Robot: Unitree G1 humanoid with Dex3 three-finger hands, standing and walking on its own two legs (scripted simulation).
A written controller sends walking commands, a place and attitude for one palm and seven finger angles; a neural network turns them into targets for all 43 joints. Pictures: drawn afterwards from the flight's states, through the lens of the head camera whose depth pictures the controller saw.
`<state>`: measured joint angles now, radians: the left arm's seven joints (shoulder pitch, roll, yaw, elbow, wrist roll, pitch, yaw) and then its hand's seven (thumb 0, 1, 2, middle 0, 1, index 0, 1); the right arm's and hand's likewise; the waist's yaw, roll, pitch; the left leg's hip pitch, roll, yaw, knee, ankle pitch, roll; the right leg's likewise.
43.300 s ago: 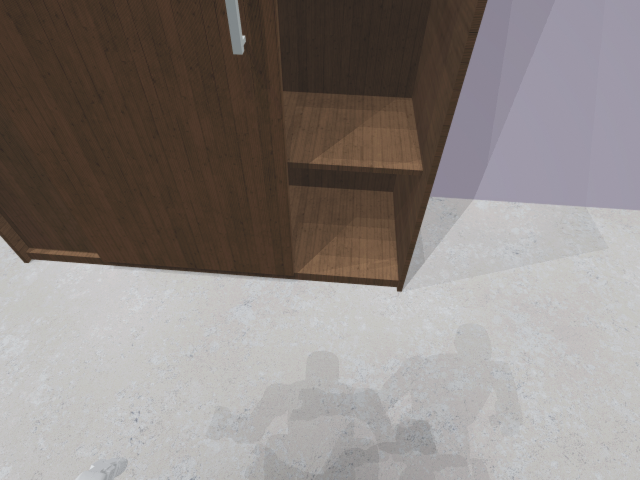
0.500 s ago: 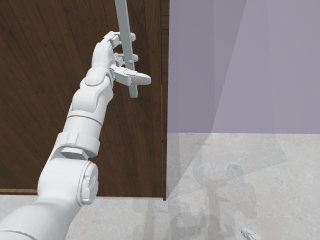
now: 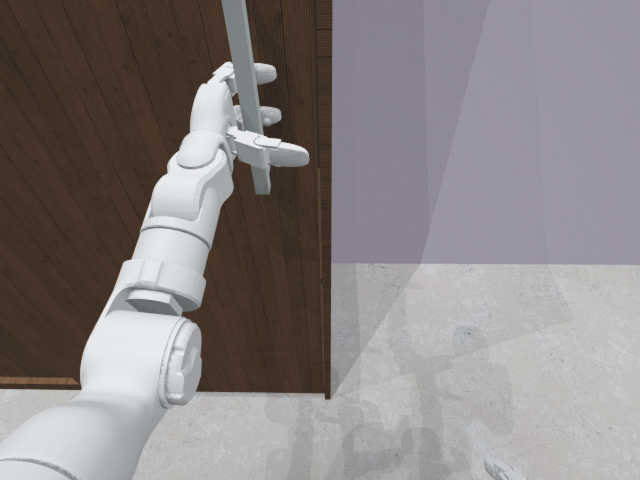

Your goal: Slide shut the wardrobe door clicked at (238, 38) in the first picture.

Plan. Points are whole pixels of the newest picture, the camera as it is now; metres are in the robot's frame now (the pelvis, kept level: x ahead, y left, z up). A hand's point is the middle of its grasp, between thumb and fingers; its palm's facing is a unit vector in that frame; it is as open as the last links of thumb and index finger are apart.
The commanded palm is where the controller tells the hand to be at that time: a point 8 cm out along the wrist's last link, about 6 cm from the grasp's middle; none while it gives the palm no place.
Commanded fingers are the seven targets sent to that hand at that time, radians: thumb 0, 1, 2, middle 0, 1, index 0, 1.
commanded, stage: slide the fingers in behind the handle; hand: left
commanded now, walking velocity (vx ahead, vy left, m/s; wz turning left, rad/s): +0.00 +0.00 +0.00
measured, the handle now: (253, 101) +0.50 +0.10 +0.25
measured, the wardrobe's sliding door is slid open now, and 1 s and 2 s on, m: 0.00 0.00 0.00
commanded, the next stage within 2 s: grip the handle and tug to test in 0.36 s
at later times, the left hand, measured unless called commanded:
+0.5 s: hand (267, 124) +0.45 +0.07 +0.25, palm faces -0.03 -1.00 +0.01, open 14.0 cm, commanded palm +0.43 +0.13 +0.24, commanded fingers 0.00 -0.36 0.36 -0.31 -1.22 -0.31 -1.22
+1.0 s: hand (265, 125) +0.44 +0.07 +0.25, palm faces -0.01 -1.00 +0.00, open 8.0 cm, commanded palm +0.42 +0.13 +0.24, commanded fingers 0.00 0.81 0.86 -0.44 -1.39 -0.44 -1.39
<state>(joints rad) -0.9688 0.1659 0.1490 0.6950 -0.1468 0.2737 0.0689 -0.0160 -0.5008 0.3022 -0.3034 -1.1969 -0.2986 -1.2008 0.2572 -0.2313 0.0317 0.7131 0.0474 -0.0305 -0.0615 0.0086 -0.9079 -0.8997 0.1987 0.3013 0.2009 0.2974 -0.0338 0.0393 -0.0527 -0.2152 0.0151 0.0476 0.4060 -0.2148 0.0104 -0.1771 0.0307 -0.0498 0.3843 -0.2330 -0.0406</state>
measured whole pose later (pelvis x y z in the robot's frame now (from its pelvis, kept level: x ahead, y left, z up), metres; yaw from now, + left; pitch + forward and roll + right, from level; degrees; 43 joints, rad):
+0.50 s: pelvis +0.00 +0.01 +0.00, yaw +0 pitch +1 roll +0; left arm -0.95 0.14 0.13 0.65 -0.15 0.28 0.08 -0.02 -0.50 0.30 -0.30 -1.20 -0.30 -1.20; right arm 0.26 -0.23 0.03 0.72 0.05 -0.03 -0.06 0.01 -0.91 -0.90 0.20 0.30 0.20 0.30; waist -0.03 0.04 -0.06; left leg -0.21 0.01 0.05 0.41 -0.22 0.02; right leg -0.17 0.02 -0.04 0.39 -0.23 -0.03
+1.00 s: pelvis +0.00 +0.01 +0.00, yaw +0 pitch +1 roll +0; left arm -0.93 0.14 0.11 0.61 -0.14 0.30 0.10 0.00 0.36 0.67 -0.38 -1.32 -0.35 -1.32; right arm 0.26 -0.23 0.03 0.72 0.05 -0.03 -0.05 0.01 -0.91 -0.90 0.20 0.30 0.20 0.30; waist -0.03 0.04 -0.05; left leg -0.20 0.01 0.05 0.40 -0.21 0.02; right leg -0.17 0.02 -0.04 0.38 -0.23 -0.03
